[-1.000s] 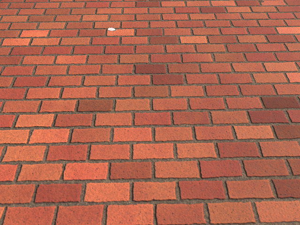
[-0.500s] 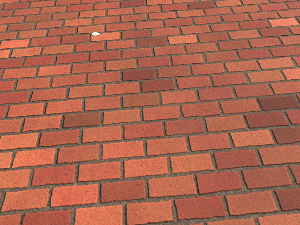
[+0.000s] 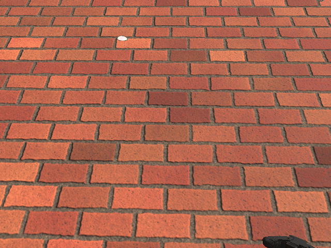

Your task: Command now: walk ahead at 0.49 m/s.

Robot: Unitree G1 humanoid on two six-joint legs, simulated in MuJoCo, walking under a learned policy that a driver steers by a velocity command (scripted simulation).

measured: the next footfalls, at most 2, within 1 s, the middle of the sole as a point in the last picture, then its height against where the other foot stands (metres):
left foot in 0.04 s outside the picture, level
right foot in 0.60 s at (215, 233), level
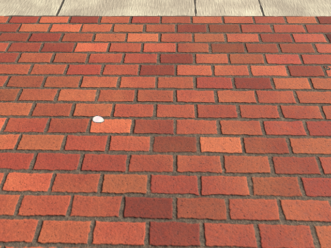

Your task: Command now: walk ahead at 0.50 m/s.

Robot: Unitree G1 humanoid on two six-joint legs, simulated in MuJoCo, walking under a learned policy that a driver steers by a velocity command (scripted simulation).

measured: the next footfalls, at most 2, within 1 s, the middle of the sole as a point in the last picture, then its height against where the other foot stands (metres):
left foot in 0.16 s outside the picture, level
right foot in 0.72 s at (201, 231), level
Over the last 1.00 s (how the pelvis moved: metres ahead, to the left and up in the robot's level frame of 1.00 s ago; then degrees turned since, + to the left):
0.54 -0.05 0.02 1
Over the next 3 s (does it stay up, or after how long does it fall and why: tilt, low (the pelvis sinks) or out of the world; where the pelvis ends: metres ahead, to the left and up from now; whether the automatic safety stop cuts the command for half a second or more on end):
stays up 0.79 0.01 0.00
